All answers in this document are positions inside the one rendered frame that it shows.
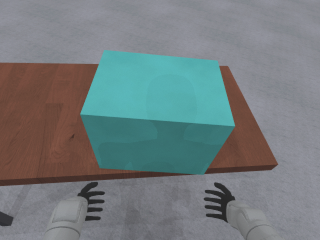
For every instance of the table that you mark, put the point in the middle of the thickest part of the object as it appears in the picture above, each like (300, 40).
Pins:
(43, 138)

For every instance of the left robot hand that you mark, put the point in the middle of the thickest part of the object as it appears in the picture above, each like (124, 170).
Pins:
(84, 193)

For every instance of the right robot hand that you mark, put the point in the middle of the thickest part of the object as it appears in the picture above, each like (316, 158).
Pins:
(226, 197)

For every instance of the robot right forearm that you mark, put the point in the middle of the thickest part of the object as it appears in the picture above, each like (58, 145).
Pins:
(251, 222)

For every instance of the carton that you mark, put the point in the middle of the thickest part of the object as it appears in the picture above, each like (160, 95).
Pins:
(156, 113)

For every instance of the robot left forearm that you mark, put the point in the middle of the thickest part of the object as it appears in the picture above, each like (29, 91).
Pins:
(67, 219)

